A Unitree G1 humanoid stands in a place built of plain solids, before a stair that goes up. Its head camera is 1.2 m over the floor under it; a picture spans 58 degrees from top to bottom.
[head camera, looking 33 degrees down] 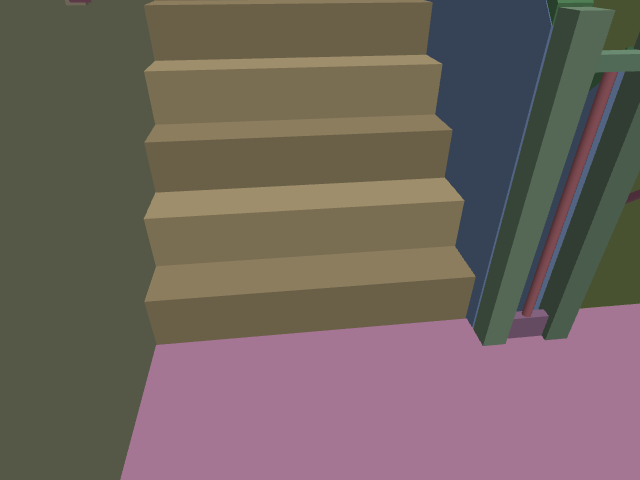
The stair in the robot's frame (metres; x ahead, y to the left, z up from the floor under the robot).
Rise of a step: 0.21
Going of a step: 0.21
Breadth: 1.20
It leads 7 degrees to the left of straight ahead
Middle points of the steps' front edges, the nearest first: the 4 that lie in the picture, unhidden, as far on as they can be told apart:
1.21 0.01 0.21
1.41 0.04 0.42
1.62 0.06 0.63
1.83 0.09 0.84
